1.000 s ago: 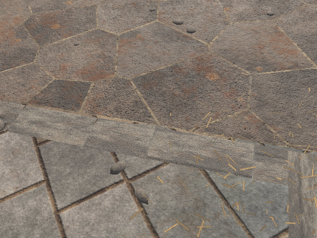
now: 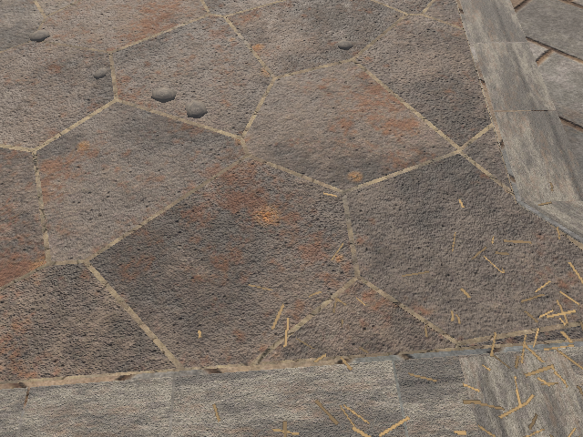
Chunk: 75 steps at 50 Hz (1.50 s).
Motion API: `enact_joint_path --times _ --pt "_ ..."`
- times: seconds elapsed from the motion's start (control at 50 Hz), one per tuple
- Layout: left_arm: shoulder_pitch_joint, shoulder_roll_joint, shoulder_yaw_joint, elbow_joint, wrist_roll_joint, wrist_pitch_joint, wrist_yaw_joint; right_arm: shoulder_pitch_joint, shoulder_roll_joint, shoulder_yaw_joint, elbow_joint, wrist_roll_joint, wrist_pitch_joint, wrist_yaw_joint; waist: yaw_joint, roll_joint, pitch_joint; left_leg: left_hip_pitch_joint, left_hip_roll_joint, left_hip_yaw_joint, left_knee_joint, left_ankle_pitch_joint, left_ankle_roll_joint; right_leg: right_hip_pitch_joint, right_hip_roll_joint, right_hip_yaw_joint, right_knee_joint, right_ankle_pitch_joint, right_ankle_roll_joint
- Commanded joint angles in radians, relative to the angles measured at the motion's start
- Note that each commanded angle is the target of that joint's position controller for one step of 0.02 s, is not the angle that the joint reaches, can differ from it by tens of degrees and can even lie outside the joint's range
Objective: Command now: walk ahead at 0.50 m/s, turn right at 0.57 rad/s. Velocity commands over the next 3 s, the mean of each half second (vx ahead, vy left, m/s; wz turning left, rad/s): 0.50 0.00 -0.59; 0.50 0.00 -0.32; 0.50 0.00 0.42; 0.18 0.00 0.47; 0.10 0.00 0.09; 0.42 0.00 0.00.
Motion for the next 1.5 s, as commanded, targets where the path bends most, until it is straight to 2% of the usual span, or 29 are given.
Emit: enact_joint_path --times 0.02,0.1,0.14,0.18,0.2,0.22,0.24,0.28,0.32,0.42,0.6,0.68,0.72,0.74,0.76,0.78,0.82,0.86,0.9,0.98,1.18,1.26,1.28,1.3,1.32,1.34,1.38,1.44,1.5 --pt "0.074 0.161 0.04 -0.043 0.002 -0.009 0.009 -0.124 -0.07 -0.012 -0.097 0.006 -0.014 0.004 0.03 -0.083 0.0 -0.016 -0.052 0.042 -0.096 0.076 -0.005 0.028 -0.248 0.223 -0.061 0.298 -0.096" --pt "0.1 0.175 0.042 -0.05 0.017 -0.006 0.021 -0.197 -0.081 -0.005 -0.14 0.015 -0.03 0.008 0.047 -0.104 0.0 0.029 -0.097 0.041 -0.212 0.03 0.019 0.101 -0.272 0.274 0.018 0.438 -0.087" --pt "0.044 0.192 0.046 -0.068 0.018 -0.007 0.027 -0.117 -0.106 -0.012 -0.128 0.019 -0.039 0.003 -0.007 -0.122 -0.015 0.192 -0.122 0.031 -0.294 -0.027 0.045 0.062 -0.276 0.293 0.067 0.485 -0.049" --pt "-0.006 0.2 0.044 -0.078 0.012 -0.017 0.016 0.107 -0.158 -0.036 -0.067 0.019 -0.055 -0.017 -0.118 -0.082 -0.118 0.523 -0.143 0.038 -0.382 -0.053 0.088 -0.018 -0.206 0.251 0.302 0.6 -0.001" --pt "-0.002 0.145 0.028 -0.098 -0.002 -0.027 0.005 0.26 -0.224 -0.054 -0.056 -0.001 -0.065 -0.036 -0.177 0.008 -0.252 0.758 0.036 -0.134 -0.416 -0.222 0.135 -0.129 -0.146 0.187 0.554 0.407 0.024" --pt "0.096 0.048 0.007 -0.133 -0.031 -0.026 0.006 0.301 -0.312 -0.077 -0.063 -0.021 -0.053 -0.045 -0.131 0.243 -0.374 1.012 0.318 -0.586 -0.497 -0.333 0.244 -0.441 0.011 0.049 0.844 -0.259 0.063" --pt "0.099 0.128 0.011 -0.116 0.007 -0.012 0.015 0.25 -0.258 -0.074 -0.063 -0.002 -0.039 -0.039 -0.097 0.169 -0.321 0.93 0.325 -0.721 -0.538 -0.413 0.265 -0.549 -0.065 0.033 0.957 -0.311 0.054" --pt "-0.011 0.132 0.014 -0.111 0.021 0.001 0.002 0.151 -0.114 -0.041 -0.071 0.007 -0.038 -0.031 -0.08 -0.011 -0.102 0.69 0.225 -0.41 -0.572 -0.287 0.227 -0.537 -0.148 0.011 0.932 -0.15 0.064" --pt "-0.033 0.112 0.013 -0.117 0.036 0.021 -0.019 0.155 -0.091 -0.033 -0.048 0.011 -0.047 -0.032 -0.058 0.06 -0.044 0.585 0.145 -0.213 -0.612 -0.108 0.189 -0.499 -0.187 -0.008 0.883 -0.118 0.077" --pt "-0.13 0.081 0.003 -0.163 0.04 0.047 -0.046 0.209 -0.107 -0.046 -0.006 0.031 -0.081 -0.017 -0.05 0.066 -0.025 0.586 0.148 -0.031 -0.662 0.138 0.215 -0.58 -0.213 -0.031 0.847 -0.022 0.097" --pt "-0.408 0.041 -0.028 -0.266 0.038 0.037 -0.076 0.291 -0.144 -0.061 0.052 0.029 -0.067 -0.023 -0.105 0.055 0.042 0.659 0.134 0.205 -0.659 0.244 0.173 -0.521 -0.212 -0.169 0.408 0.141 0.067" --pt "-0.351 0.066 -0.015 -0.261 0.053 0.035 -0.059 0.334 -0.19 -0.069 0.084 0.025 -0.039 -0.036 -0.068 0.072 -0.019 0.758 0.153 0.273 -0.415 0.719 0.151 -0.353 -0.109 -0.236 0.312 -0.047 -0.007" --pt "-0.059 0.114 0.015 -0.166 0.067 0.018 -0.036 0.33 -0.186 -0.061 0.075 0.028 -0.027 -0.036 0.063 0.011 -0.184 0.595 0.122 0.305 -0.017 0.617 0.126 0.043 -0.079 -0.174 0.207 -0.023 -0.065" --pt "0.021 0.222 0.042 -0.159 0.073 0.016 -0.017 0.366 -0.079 -0.033 0.012 0.043 -0.032 -0.02 0.057 -0.194 -0.325 0.229 0.037 0.306 0.33 0.015 0.08 0.386 -0.385 0.251 0.171 -0.173 -0.157" --pt "0.031 0.271 0.053 -0.177 0.031 0.025 -0.007 0.325 -0.108 -0.042 -0.025 0.033 -0.034 -0.015 0.055 -0.231 -0.408 0.03 -0.119 0.162 0.557 -0.462 0.05 0.451 -0.563 0.678 0.011 -0.019 -0.241" --pt "0.015 0.242 0.049 -0.155 0.017 0.03 0.005 0.221 -0.143 -0.052 -0.038 0.03 -0.032 -0.014 0.066 -0.103 -0.282 -0.054 -0.062 0.061 0.571 -0.355 0.058 0.383 -0.517 0.489 0.018 0.124 -0.217" --pt "-0.072 0.135 0.018 -0.131 0.019 0.013 0.013 0.23 -0.097 -0.034 -0.014 0.04 -0.041 -0.01 -0.023 -0.05 -0.097 0.025 0.003 0.055 0.408 -0.26 0.072 0.124 -0.423 0.232 -0.003 0.336 -0.137" --pt "-0.125 0.084 -0.003 -0.124 0.017 -0.008 0.01 0.312 -0.086 -0.034 0.035 0.017 -0.007 0.0 -0.085 -0.07 -0.073 0.161 0.013 0.047 0.327 -0.236 0.067 -0.02 -0.364 0.102 -0.061 0.377 -0.087" --pt "-0.102 0.092 -0.002 -0.101 0.016 -0.03 0.005 0.319 -0.077 -0.039 0.049 0.02 0.01 0.013 -0.093 -0.077 -0.064 0.167 -0.006 0.048 0.304 -0.191 0.068 -0.045 -0.348 0.05 -0.107 0.387 -0.079" --pt "-0.045 0.096 -0.001 -0.059 0.019 -0.044 0.006 0.181 -0.066 -0.046 0.026 0.029 0.016 0.02 -0.053 -0.083 0.023 0.014 -0.03 0.0 0.199 -0.042 0.068 -0.007 -0.341 -0.039 -0.181 0.312 -0.039" --pt "0.048 0.094 -0.017 0.03 0.023 -0.049 0.038 -0.055 -0.022 -0.02 -0.053 0.015 -0.003 0.042 0.002 -0.087 0.07 0.022 -0.099 0.161 -0.202 0.048 0.131 0.216 -0.371 -0.225 -0.107 0.683 0.021" --pt "0.009 0.159 -0.005 0.034 0.035 -0.029 0.055 0.173 -0.078 -0.046 -0.002 0.009 -0.006 0.025 -0.112 -0.138 -0.083 0.315 -0.219 0.211 -0.251 -0.145 0.228 0.242 -0.392 -0.275 0.3 1.143 0.04" --pt "-0.018 0.168 -0.004 0.02 0.03 -0.025 0.053 0.322 -0.113 -0.066 0.04 -0.002 -0.014 0.017 -0.192 -0.105 -0.161 0.531 -0.212 0.155 -0.337 -0.12 0.269 0.122 -0.371 -0.293 0.533 0.968 0.046" --pt "-0.016 0.119 -0.019 -0.027 0.016 -0.034 0.044 0.432 -0.225 -0.103 0.055 -0.007 -0.009 -0.001 -0.224 0.038 -0.264 0.799 0.017 -0.161 -0.363 -0.191 0.368 -0.159 -0.286 -0.315 0.893 0.519 0.075" --pt "-0.012 0.076 -0.021 -0.078 0.011 -0.044 0.025 0.365 -0.281 -0.118 0.039 0.02 0.0 -0.001 -0.142 0.211 -0.325 0.991 0.223 -0.69 -0.487 -0.042 0.513 -0.529 -0.063 -0.175 1.188 -0.308 0.113" --pt "-0.095 0.108 -0.021 -0.09 0.031 -0.052 0.019 0.333 -0.251 -0.116 0.041 0.049 0.005 -0.001 -0.162 0.027 -0.248 0.941 0.194 -0.591 -0.513 -0.047 0.491 -0.63 -0.149 -0.02 1.192 -0.226 0.099" --pt "-0.119 0.098 -0.026 -0.103 0.019 -0.067 0.013 0.245 -0.149 -0.089 0.039 0.043 0.006 -0.009 -0.085 -0.082 -0.044 0.665 0.128 -0.388 -0.572 0.056 0.405 -0.587 -0.226 -0.042 1.014 -0.119 0.106" --pt "-0.083 0.075 -0.032 -0.104 0.055 -0.011 0.007 0.203 -0.121 -0.075 0.034 0.048 -0.017 -0.011 -0.025 -0.041 -0.025 0.498 0.022 -0.244 -0.608 0.207 0.363 -0.467 -0.253 -0.061 0.874 -0.111 0.154" --pt "-0.141 0.061 -0.036 -0.135 0.047 0.009 0.006 0.231 -0.162 -0.085 0.041 0.045 -0.031 -0.01 -0.026 -0.02 -0.006 0.456 -0.02 -0.181 -0.599 0.44 0.344 -0.476 -0.245 -0.099 0.739 -0.038 0.191"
